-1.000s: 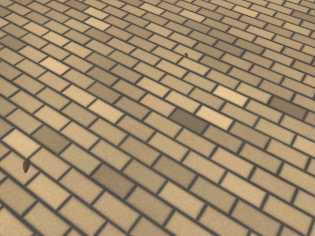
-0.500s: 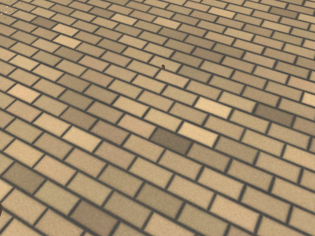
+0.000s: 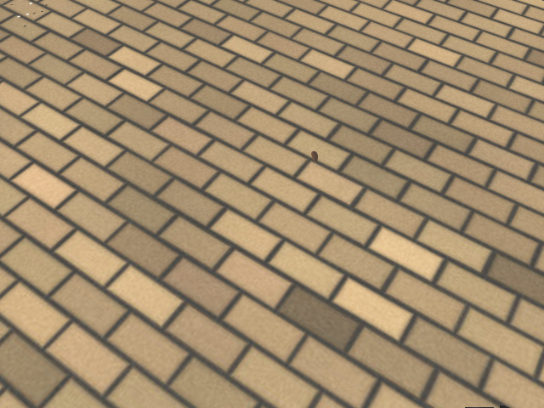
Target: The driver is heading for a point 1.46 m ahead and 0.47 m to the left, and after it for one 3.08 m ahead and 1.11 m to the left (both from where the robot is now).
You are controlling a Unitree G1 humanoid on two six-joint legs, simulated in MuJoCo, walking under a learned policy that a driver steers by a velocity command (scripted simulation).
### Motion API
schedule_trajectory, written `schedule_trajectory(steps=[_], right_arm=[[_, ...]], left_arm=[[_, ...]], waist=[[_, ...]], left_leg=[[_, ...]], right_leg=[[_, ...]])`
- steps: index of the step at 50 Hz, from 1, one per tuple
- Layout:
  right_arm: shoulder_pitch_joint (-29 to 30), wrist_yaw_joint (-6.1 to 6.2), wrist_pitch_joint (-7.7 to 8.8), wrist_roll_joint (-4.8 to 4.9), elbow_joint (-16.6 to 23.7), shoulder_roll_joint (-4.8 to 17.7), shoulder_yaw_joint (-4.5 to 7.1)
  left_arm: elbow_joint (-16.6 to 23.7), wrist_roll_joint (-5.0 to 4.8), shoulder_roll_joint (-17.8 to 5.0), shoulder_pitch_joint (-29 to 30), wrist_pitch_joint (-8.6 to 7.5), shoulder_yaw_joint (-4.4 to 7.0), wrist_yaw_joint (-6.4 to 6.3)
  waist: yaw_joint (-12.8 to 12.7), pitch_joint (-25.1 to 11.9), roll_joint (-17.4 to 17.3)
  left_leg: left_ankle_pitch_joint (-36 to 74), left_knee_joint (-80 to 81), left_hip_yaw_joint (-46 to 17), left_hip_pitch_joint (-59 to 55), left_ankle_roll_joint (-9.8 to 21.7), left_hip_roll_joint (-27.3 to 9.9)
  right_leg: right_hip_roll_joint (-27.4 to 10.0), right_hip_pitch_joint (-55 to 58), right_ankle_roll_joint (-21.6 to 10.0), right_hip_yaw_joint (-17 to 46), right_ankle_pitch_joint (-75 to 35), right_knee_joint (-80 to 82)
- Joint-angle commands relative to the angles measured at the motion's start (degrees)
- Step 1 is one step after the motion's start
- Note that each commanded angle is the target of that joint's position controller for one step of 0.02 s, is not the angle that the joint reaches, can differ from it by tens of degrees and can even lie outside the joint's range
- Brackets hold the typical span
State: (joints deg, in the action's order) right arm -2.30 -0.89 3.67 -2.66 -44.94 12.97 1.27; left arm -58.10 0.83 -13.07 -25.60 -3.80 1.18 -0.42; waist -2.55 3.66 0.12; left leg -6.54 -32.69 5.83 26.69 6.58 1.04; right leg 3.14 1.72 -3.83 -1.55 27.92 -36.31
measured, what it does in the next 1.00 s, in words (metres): walks ahead, turning left: right foot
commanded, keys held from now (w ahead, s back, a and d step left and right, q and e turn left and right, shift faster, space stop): w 0.34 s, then w+q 0.66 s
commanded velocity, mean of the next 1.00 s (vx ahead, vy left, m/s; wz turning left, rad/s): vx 0.50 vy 0.00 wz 0.26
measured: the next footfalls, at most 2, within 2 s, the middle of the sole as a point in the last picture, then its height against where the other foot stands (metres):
right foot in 0.50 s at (335, 405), level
left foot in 1.06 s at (238, 313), level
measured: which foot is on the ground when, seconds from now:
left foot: down 0.00-0.52, up 0.54-1.00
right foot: up 0.00-0.48, down 0.50-1.00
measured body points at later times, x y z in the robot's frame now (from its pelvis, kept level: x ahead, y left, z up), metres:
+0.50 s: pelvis +0.28 -0.02 +0.01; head +0.31 -0.02 +0.46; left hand +0.49 +0.20 -0.09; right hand +0.20 -0.26 -0.13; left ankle +0.11 +0.07 -0.72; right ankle +0.41 -0.10 -0.72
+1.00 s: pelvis +0.53 +0.01 +0.01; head +0.56 +0.02 +0.46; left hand +0.41 +0.23 -0.13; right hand +0.78 -0.14 -0.10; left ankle +0.63 +0.14 -0.70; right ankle +0.42 -0.11 -0.72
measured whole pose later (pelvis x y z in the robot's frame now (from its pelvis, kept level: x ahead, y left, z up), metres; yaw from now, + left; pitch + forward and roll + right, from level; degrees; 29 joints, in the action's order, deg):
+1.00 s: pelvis +0.53 +0.01 +0.01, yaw +19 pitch +0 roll -1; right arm -1.2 -3.7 0.0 -2.2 -47.0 12.0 2.4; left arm -57.2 1.4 -11.5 -23.5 -5.1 2.4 -1.4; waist -2.8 3.9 -1.0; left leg -6.5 -37.7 7.0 31.9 6.6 -2.6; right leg -0.2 6.0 -0.1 -18.7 21.6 -15.6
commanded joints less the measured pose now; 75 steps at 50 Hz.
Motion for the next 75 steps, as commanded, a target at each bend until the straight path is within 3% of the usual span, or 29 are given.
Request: schedule_trajectory(steps=[1,2,3,5,8,14,20,23,25,26,27,28,30,32,37,42,47,50,52,53,54,55,56,58,61,63,68,73,75], right_arm=[[-21.14,0.57,-0.48,1.63,-4.07,13.58,4.52],[-15.31,0.41,-0.34,2.03,-3.26,9.98,3.54],[-13.09,0.14,0.12,1.71,-3.42,7.16,2.83],[-12.74,0.37,0.91,1.83,-4.99,4.73,2.01],[-16.57,0.31,2.17,2.25,-7.49,5.82,2.20],[-21.95,0.33,2.09,2.39,-10.38,5.88,1.90],[-27.45,1.19,1.58,1.74,-13.14,6.53,1.76],[-24.81,1.78,1.16,1.27,-12.90,8.13,2.23],[-22.67,1.50,1.09,1.69,-12.50,8.30,2.28],[-22.42,1.24,1.33,2.42,-10.54,6.08,1.65],[-29.91,1.27,0.96,4.55,-9.48,-0.40,0.56],[-26.80,1.80,0.19,2.82,-10.49,6.81,2.39],[-20.81,1.13,0.07,2.54,-9.33,4.90,2.63],[-20.41,0.19,-1.34,1.22,-9.27,3.62,2.85],[-14.05,-1.28,-3.49,0.88,-6.34,1.82,2.85],[-3.37,-2.33,-3.25,1.01,-2.13,1.23,1.97],[3.92,-2.95,-3.11,0.51,1.32,1.86,1.51],[1.09,-2.51,-3.16,0.27,1.13,3.20,2.19],[-9.26,-1.81,-2.59,0.25,-1.71,5.26,3.51],[-18.60,-1.00,-2.10,-0.39,-4.56,8.22,4.95],[-20.43,-0.12,-2.07,-0.65,-4.40,14.94,6.70],[-20.78,-0.03,-2.79,1.03,-3.06,17.58,7.12],[-19.00,0.44,-3.22,1.61,-3.94,15.83,6.69],[-13.12,0.92,-2.50,2.11,-3.55,10.46,5.37],[-11.98,1.01,-0.70,2.96,-3.20,8.34,4.42],[-14.27,0.81,-0.09,2.96,-3.61,9.89,4.74],[-19.25,1.30,-1.08,2.59,-3.78,10.85,4.75],[-21.08,2.51,-3.06,2.07,-2.99,10.36,4.57],[-18.87,2.90,-3.52,1.58,-2.01,10.41,4.56]], left_arm=[[3.98,0.15,-7.90,-2.38,-0.68,1.80,0.07],[5.41,0.03,-8.00,2.19,-1.04,2.01,0.41],[5.64,0.01,-6.79,4.28,-1.21,1.75,0.58],[4.95,1.17,-4.91,3.35,0.17,1.44,1.15],[5.44,1.45,-3.36,5.42,1.48,1.24,2.01],[10.16,0.91,-2.85,20.47,1.56,0.67,2.43],[13.39,0.69,-3.27,29.53,0.98,0.33,2.09],[13.12,0.54,-4.87,25.79,-0.05,0.96,1.66],[8.52,1.11,-7.42,10.83,-1.24,2.33,0.59],[7.06,2.70,-12.04,0.84,-1.76,3.64,-0.35],[7.39,3.18,-17.14,0.03,-1.16,4.97,-0.22],[8.42,1.43,-12.53,4.00,-0.35,4.24,0.14],[9.16,0.89,-5.88,11.81,-0.83,2.55,0.35],[8.08,0.57,-3.77,12.24,-1.54,2.00,-0.16],[6.00,-0.07,-4.61,7.81,-3.33,2.42,-0.28],[4.68,0.26,-4.80,5.02,-3.18,2.38,-0.41],[2.95,0.43,-6.80,0.51,-2.23,2.90,-1.10],[2.80,0.66,-8.76,0.92,-1.05,3.43,-1.58],[3.23,0.62,-10.43,1.44,0.18,3.95,-1.45],[4.34,0.50,-10.37,2.52,0.46,3.91,-1.17],[7.91,-0.17,-3.92,1.22,0.19,2.59,-0.38],[11.45,-0.08,-6.80,6.10,-0.57,3.30,0.32],[12.74,0.07,-7.44,12.30,-1.17,3.34,0.58],[11.50,0.03,-6.45,10.65,-1.84,3.03,0.44],[11.36,2.12,-5.58,8.37,1.11,2.96,0.84],[12.48,2.02,-4.85,10.69,2.12,2.76,1.18],[15.79,1.06,-5.28,18.50,2.48,2.26,0.35],[17.36,0.02,-6.38,22.05,2.25,1.46,-0.32],[15.98,-0.01,-7.75,17.66,1.86,1.61,-0.76]], waist=[[7.32,-15.47,-5.79],[5.33,-7.49,-3.58],[4.16,-4.08,-1.09],[1.36,-2.40,-2.80],[0.64,-1.61,-2.86],[3.55,1.90,-3.03],[6.18,2.55,-3.64],[3.17,0.85,-4.14],[-3.25,-7.09,-2.23],[-6.37,-14.99,2.74],[-2.49,-21.95,15.57],[-2.14,-18.18,6.11],[0.85,-5.49,2.19],[3.08,-2.69,4.43],[3.95,-1.04,3.97],[2.37,1.65,3.62],[0.46,2.60,3.63],[2.55,-0.05,5.32],[6.73,-6.22,5.15],[11.19,-11.20,1.57],[8.93,-16.15,-10.00],[9.10,-19.35,-9.22],[8.92,-11.06,-2.86],[3.82,-3.00,1.51],[0.66,-4.42,0.04],[0.90,-4.04,-0.52],[3.52,-3.42,-3.43],[5.99,-5.22,-6.04],[4.23,-5.67,-6.55]], left_leg=[[-14.06,16.65,-44.01,-40.82,11.76,-22.83],[-12.34,18.04,-34.09,-32.04,10.04,-21.05],[-5.80,20.07,-28.15,-25.82,8.69,-18.49],[1.64,22.31,-19.69,-18.83,6.00,-14.34],[7.62,24.59,-14.96,-17.48,6.24,-12.94],[13.45,26.56,-8.89,-20.48,4.46,-9.71],[22.01,22.53,-10.48,-29.60,4.74,-12.32],[32.65,16.01,-11.77,-31.89,3.82,-13.30],[35.53,-0.35,-9.71,-26.70,1.90,-9.70],[18.32,-16.27,-7.74,-15.60,0.87,-6.32],[-22.41,-34.87,-3.67,3.82,-1.25,3.27],[-21.87,-39.77,-9.24,7.48,-0.35,0.24],[-12.90,-36.88,-9.47,7.03,-0.54,-4.16],[-10.35,-34.20,-8.88,3.93,-1.55,-5.92],[-2.98,-31.57,-7.07,9.50,-3.05,-7.22],[6.12,-16.34,-3.71,10.86,-3.68,-6.56],[3.09,-6.17,1.00,9.00,-0.85,-4.76],[-5.33,-3.95,3.93,2.28,2.34,-0.24],[-8.88,-0.31,4.21,-9.62,5.20,3.98],[-8.43,4.57,-0.95,-23.32,7.64,2.28],[-13.07,6.98,-26.62,-40.25,13.86,-14.88],[-10.78,16.50,-50.48,-44.58,18.93,-21.65],[-7.13,17.56,-40.19,-40.04,16.63,-19.86],[6.04,18.49,-27.67,-26.14,11.56,-14.30],[17.32,18.99,-20.85,-19.81,10.00,-9.19],[17.26,19.83,-19.76,-18.46,9.61,-7.77],[47.67,12.24,-16.47,-20.37,4.35,-5.25],[49.31,6.25,-18.78,-26.14,0.96,-4.94],[49.36,2.41,-19.96,-25.16,-0.64,-4.98]], right_leg=[[-0.45,-36.82,-1.95,6.86,-0.91,-40.63],[-3.29,-37.51,-2.17,6.11,-6.94,-38.20],[-5.22,-35.58,-2.02,5.41,-10.09,-35.16],[-7.31,-30.30,-0.82,4.68,-11.89,-30.54],[-8.10,-31.42,0.79,2.79,-14.15,-27.03],[-8.95,-38.01,3.15,-0.94,-26.32,-10.05],[-6.40,-37.18,1.88,-1.90,-27.19,1.38],[-4.25,-30.28,0.15,-1.32,-20.53,5.45],[-2.76,-9.99,-2.16,-1.56,-21.47,10.97],[-14.78,5.32,-4.79,10.55,-15.99,11.58],[-30.37,18.41,-11.22,35.43,-12.33,17.00],[-28.15,12.59,-10.36,37.05,-8.27,19.68],[-23.24,-1.91,-7.15,20.38,-14.28,23.49],[-19.27,-8.37,-4.35,10.97,-20.32,25.78],[-18.22,-8.58,-4.14,0.92,-28.58,28.41],[-16.42,-7.10,-3.71,-6.82,-33.83,28.59],[-19.06,1.04,-3.44,-10.79,-42.12,25.59],[-19.58,4.95,-2.64,-13.62,-64.03,15.89],[-19.38,3.62,-2.21,-14.42,-68.60,-1.34],[-18.11,-5.32,-0.23,-15.05,-57.06,-16.54],[-11.00,-28.15,2.92,-14.50,-14.32,-36.57],[-1.94,-41.06,4.55,-2.25,4.02,-47.14],[-6.20,-46.83,3.87,2.46,-2.36,-45.90],[-9.98,-40.89,3.67,2.52,-9.81,-35.57],[-10.52,-33.74,5.75,2.45,-10.62,-29.81],[-10.24,-35.03,6.78,1.65,-13.23,-26.12],[-6.39,-36.96,7.32,0.33,-18.99,-16.26],[-2.20,-34.16,4.82,0.62,-22.55,-4.54],[-1.19,-26.78,3.26,1.26,-21.86,1.86]])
